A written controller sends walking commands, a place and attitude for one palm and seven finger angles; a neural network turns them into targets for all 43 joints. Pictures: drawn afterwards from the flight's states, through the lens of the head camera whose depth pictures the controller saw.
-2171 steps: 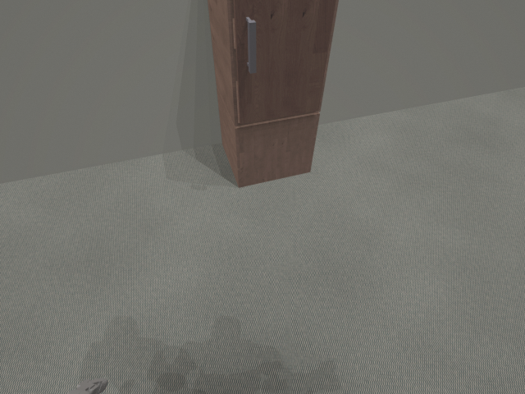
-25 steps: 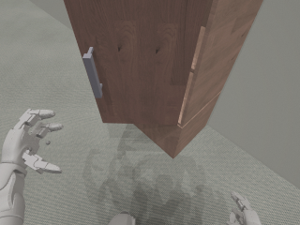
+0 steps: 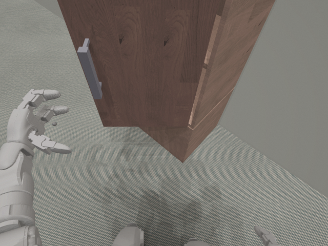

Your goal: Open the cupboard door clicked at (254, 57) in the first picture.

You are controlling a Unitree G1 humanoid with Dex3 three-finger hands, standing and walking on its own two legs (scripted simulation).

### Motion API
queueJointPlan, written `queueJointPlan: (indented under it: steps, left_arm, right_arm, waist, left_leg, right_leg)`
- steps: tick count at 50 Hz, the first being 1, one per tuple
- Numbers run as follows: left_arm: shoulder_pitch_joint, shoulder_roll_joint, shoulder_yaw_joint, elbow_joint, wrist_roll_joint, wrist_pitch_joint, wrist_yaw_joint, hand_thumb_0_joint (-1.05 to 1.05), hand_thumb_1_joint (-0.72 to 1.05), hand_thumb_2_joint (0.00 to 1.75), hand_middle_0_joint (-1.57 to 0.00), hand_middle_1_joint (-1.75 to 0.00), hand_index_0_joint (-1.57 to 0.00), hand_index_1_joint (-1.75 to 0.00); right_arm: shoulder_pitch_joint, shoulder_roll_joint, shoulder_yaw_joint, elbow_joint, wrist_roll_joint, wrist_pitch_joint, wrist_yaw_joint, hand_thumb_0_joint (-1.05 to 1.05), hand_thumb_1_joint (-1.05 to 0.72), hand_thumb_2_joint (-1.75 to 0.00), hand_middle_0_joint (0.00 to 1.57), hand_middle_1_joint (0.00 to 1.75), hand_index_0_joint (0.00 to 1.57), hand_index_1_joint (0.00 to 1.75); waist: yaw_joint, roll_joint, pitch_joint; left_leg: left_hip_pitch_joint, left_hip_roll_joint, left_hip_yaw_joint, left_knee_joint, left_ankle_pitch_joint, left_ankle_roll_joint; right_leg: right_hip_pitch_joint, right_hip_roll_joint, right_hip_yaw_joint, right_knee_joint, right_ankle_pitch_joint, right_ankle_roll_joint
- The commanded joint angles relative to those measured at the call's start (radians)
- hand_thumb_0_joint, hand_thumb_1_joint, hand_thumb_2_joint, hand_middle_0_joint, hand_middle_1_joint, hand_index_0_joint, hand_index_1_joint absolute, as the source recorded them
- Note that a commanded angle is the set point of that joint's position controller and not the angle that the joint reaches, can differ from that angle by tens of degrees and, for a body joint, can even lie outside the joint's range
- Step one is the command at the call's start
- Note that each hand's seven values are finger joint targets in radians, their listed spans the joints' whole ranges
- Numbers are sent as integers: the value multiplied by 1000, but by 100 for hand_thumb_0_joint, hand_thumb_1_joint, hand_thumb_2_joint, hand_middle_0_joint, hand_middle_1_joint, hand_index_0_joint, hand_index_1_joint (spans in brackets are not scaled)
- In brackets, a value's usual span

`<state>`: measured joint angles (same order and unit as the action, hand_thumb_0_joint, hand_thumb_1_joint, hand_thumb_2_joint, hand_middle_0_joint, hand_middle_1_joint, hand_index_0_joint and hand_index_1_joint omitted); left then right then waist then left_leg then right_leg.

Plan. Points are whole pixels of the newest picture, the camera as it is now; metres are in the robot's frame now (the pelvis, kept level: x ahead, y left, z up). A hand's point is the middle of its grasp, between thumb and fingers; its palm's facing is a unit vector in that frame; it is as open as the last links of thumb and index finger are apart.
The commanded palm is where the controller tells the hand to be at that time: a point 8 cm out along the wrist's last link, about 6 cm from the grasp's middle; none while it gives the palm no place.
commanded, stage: move the hooked fingers beside the handle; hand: left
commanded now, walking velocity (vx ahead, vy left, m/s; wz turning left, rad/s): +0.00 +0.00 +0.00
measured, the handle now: (92, 70) +0.58 +0.24 +0.06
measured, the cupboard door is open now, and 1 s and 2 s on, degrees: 44 44 44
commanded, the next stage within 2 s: slide the fingers in behind the handle in 1.92 s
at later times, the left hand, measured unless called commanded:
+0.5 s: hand (62, 101) +0.44 +0.28 +0.08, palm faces +0.08 -1.00 +0.02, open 14.0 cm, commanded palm +0.42 +0.32 +0.07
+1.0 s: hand (68, 84) +0.50 +0.28 +0.07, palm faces +0.09 -1.00 +0.02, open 14.0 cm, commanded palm +0.49 +0.32 +0.07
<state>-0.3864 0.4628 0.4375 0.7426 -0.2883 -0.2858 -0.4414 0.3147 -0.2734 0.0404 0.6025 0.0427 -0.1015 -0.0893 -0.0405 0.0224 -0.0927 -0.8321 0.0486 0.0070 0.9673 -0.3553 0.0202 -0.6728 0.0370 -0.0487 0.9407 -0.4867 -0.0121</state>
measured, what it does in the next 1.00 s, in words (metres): stands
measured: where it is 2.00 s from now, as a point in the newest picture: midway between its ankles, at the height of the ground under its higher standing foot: outside the picture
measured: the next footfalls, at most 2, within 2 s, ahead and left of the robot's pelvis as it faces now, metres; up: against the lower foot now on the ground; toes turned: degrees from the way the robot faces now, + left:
none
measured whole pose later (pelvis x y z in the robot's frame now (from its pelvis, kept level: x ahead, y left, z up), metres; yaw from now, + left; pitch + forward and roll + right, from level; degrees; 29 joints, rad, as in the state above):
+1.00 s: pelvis +0.01 +0.00 -0.02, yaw -2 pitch +21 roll -5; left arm -0.90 0.74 0.54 1.26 -0.12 -0.33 -0.42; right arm 0.38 -0.29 0.05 0.63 0.02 0.05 -0.07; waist -0.16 0.02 -0.10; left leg -1.06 0.08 -0.01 1.09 -0.40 0.02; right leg -0.89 0.07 -0.05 1.03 -0.51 -0.01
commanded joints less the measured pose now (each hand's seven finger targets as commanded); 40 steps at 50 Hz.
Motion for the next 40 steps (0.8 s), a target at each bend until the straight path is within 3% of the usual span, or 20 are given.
queueJointPlan:
  steps: [1,4,8,9,11,14,17,18,20,21,24,26,27,28,30,31,34,36,37,40]
  left_arm:
    - [-306,294,69,-169,-12,-77,-1,0,-50,30,-30,-120,-30,-120]
    - [-358,279,48,-212,-7,-105,-1,0,-50,30,-30,-120,-30,-120]
    - [-434,268,29,-127,3,-110,6,0,-50,30,-30,-120,-30,-120]
    - [-462,293,52,-96,4,-112,9,0,-50,30,-30,-120,-30,-120]
    - [-524,293,30,-58,21,-109,12,0,-50,30,-30,-120,-30,-120]
    - [-556,354,72,-29,39,-120,20,0,-50,30,-30,-120,-30,-120]
    - [-582,358,67,-26,56,-137,31,0,-50,30,-30,-120,-30,-120]
    - [-593,350,58,4,57,-137,32,0,-50,30,-30,-120,-30,-120]
    - [-619,406,101,55,61,-143,34,0,-50,30,-30,-120,-30,-120]
    - [-610,390,88,83,64,-139,29,0,-50,30,-30,-120,-30,-120]
    - [-633,421,105,115,66,-139,17,0,-50,30,-30,-120,-30,-120]
    - [-653,403,76,139,72,-136,9,0,-50,30,-30,-120,-30,-120]
    - [-667,439,101,145,80,-139,10,0,-50,30,-30,-120,-30,-120]
    - [-690,412,67,171,84,-135,6,0,-50,30,-30,-120,-30,-120]
    - [-745,447,84,201,85,-142,4,0,-50,30,-30,-120,-30,-120]
    - [-770,443,72,199,86,-145,3,0,-50,30,-30,-120,-30,-120]
    - [-811,500,113,194,86,-162,-1,0,-50,30,-30,-120,-30,-120]
    - [-847,508,102,194,99,-168,-1,0,-50,30,-30,-120,-30,-120]
    - [-845,522,114,193,104,-169,0,0,-50,30,-30,-120,-30,-120]
    - [-847,525,109,225,113,-156,3,0,-50,30,-30,-120,-30,-120]
  right_arm:
    - [35,-165,-75,-122,-2,-26,-3,0,-90,-90,20,30,20,30]
    - [50,-165,-81,-115,-4,-19,1,0,-90,-90,20,30,20,30]
    - [67,-172,-82,-88,-4,-3,0,0,-90,-90,20,30,20,30]
    - [75,-175,-84,-79,-5,0,-5,0,-90,-90,20,30,20,30]
    - [80,-176,-80,-71,-7,7,-5,0,-90,-90,20,30,20,30]
    - [97,-182,-83,-66,-13,18,-5,0,-90,-90,20,30,20,30]
    - [103,-178,-82,-66,-16,29,3,0,-90,-90,20,30,20,30]
    - [105,-178,-81,-62,-16,34,4,0,-90,-90,20,30,20,30]
    - [117,-185,-80,-54,-18,45,4,0,-90,-90,20,30,20,30]
    - [118,-182,-79,-58,-17,51,6,0,-90,-90,20,30,20,30]
    - [132,-186,-81,-60,-18,65,7,0,-90,-90,20,30,20,30]
    - [134,-184,-79,-59,-16,75,11,0,-90,-90,20,30,20,30]
    - [140,-190,-80,-55,-19,80,9,0,-90,-90,20,30,20,30]
    - [140,-187,-78,-53,-16,84,10,0,-90,-90,20,30,20,30]
    - [147,-193,-77,-45,-16,90,5,0,-90,-90,20,30,20,30]
    - [151,-194,-76,-41,-17,92,5,0,-90,-90,20,30,20,30]
    - [169,-200,-76,-33,-22,98,2,0,-90,-90,20,30,20,30]
    - [173,-199,-76,-24,-23,102,3,0,-90,-90,20,30,20,30]
    - [182,-199,-77,-20,-26,105,4,0,-90,-90,20,30,20,30]
    - [193,-202,-76,-16,-27,116,7,0,-90,-90,20,30,20,30]
  waist:
    - [13,75,-336]
    - [0,126,-376]
    - [-30,87,-328]
    - [-31,65,-318]
    - [-39,94,-326]
    - [-25,101,-372]
    - [-23,160,-422]
    - [-33,148,-404]
    - [-35,93,-406]
    - [-38,95,-401]
    - [-35,104,-408]
    - [-49,108,-395]
    - [-46,107,-402]
    - [-66,103,-373]
    - [-76,85,-362]
    - [-85,96,-371]
    - [-79,114,-436]
    - [-86,169,-466]
    - [-78,191,-487]
    - [-86,178,-483]
  left_leg:
    - [336,-28,-45,-114,165,14]
    - [404,-21,-58,-101,212,11]
    - [394,-13,-77,-106,163,10]
    - [374,-14,-76,-100,159,13]
    - [371,-15,-77,-99,147,12]
    - [386,-14,-82,-87,177,11]
    - [441,-7,-88,-83,212,1]
    - [431,-7,-88,-80,210,2]
    - [380,-5,-82,-65,214,8]
    - [370,-9,-76,-62,213,10]
    - [361,-10,-69,-51,237,12]
    - [351,-10,-63,-46,229,14]
    - [344,-8,-68,-42,227,14]
    - [327,-9,-65,-38,206,16]
    - [291,-7,-66,-27,186,19]
    - [297,-6,-69,-24,181,20]
    - [312,-5,-74,-2,217,20]
    - [347,0,-78,5,232,16]
    - [369,1,-82,8,259,13]
    - [370,5,-85,10,260,13]
  right_leg:
    - [-9,17,25,-135,240,-9]
    - [-51,25,16,-121,254,-17]
    - [-115,26,6,-128,197,-13]
    - [-112,27,7,-126,196,-15]
    - [-127,20,10,-123,184,-12]
    - [-123,22,11,-108,197,-18]
    - [-148,22,7,-100,205,-18]
    - [-154,24,6,-103,206,-17]
    - [-132,26,9,-92,226,-13]
    - [-129,26,11,-93,231,-12]
    - [-120,29,14,-88,258,-14]
    - [-136,29,17,-92,260,-8]
    - [-143,29,17,-87,253,-9]
    - [-163,30,18,-90,238,-7]
    - [-168,30,25,-88,228,-5]
    - [-179,30,25,-87,219,-5]
    - [-174,33,29,-67,239,-10]
    - [-203,32,29,-63,238,-8]
    - [-204,33,26,-57,252,-11]
    - [-222,37,20,-60,245,-8]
